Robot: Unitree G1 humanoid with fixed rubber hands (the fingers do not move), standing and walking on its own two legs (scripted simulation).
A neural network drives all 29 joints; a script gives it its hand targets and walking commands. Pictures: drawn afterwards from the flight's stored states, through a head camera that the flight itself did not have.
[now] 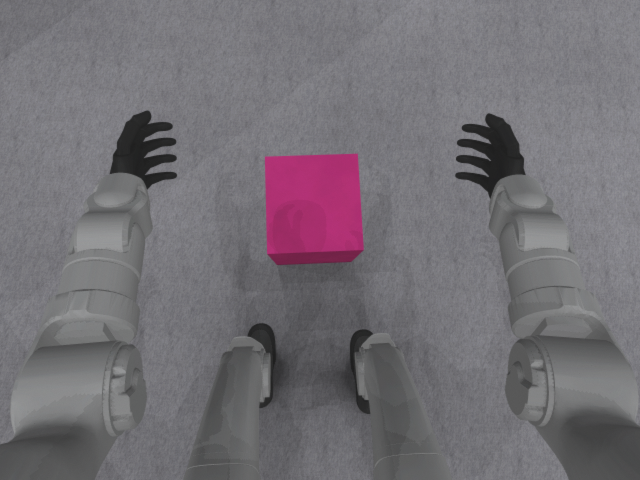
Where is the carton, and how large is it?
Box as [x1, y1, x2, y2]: [265, 154, 363, 264]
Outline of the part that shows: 357,154 265,157 267,253 277,264 351,261 363,249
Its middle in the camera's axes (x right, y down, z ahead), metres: -0.02 -0.06 +0.94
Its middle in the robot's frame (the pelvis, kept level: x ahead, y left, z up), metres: +0.50 -0.01 -0.55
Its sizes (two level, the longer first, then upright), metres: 0.210 0.200 0.250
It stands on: the floor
